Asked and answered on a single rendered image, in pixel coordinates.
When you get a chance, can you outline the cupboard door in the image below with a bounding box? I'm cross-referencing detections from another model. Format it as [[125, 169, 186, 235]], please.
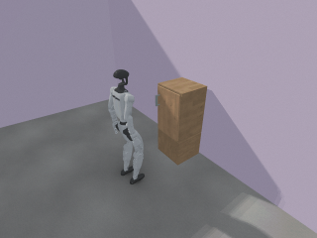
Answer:
[[158, 85, 181, 141]]

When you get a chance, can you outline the left robot shin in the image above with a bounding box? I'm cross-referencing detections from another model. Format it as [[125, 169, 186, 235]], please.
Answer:
[[123, 144, 133, 171]]

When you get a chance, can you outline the robot left forearm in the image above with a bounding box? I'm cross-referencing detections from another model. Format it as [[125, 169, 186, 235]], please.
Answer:
[[108, 108, 118, 123]]

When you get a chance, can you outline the robot left upper arm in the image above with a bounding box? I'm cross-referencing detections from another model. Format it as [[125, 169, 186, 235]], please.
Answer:
[[108, 86, 117, 110]]

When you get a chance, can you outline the robot left hand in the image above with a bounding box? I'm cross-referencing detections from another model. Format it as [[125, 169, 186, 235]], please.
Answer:
[[112, 122, 118, 134]]

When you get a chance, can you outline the robot right forearm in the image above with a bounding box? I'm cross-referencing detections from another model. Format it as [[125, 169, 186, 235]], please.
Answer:
[[126, 116, 138, 140]]

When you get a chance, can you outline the robot right hand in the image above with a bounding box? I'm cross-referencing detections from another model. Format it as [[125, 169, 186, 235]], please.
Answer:
[[132, 138, 143, 153]]

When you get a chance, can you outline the robot right upper arm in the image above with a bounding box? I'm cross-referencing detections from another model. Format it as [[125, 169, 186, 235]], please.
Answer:
[[124, 93, 135, 122]]

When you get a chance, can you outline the robot right thigh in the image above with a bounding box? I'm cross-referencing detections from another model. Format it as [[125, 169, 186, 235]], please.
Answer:
[[125, 129, 144, 159]]

